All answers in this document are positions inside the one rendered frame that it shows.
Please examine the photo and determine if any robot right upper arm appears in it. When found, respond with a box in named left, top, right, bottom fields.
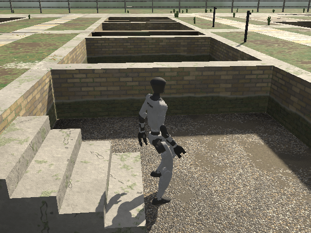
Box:
left=157, top=101, right=168, bottom=131

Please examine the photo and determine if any robot left upper arm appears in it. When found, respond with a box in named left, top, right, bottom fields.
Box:
left=139, top=94, right=152, bottom=118

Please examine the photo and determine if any left robot hand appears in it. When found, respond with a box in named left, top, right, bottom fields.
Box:
left=138, top=132, right=148, bottom=147

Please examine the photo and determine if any right robot hand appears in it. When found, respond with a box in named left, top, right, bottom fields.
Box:
left=174, top=145, right=186, bottom=158

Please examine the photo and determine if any left robot forearm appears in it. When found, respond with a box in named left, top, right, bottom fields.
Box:
left=138, top=115, right=145, bottom=133

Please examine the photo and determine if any robot right shin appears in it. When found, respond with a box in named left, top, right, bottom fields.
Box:
left=156, top=170, right=173, bottom=200

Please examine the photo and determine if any robot head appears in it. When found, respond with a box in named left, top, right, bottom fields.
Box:
left=150, top=77, right=166, bottom=101

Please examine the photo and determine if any right robot forearm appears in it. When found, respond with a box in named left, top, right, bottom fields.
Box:
left=160, top=125, right=177, bottom=148

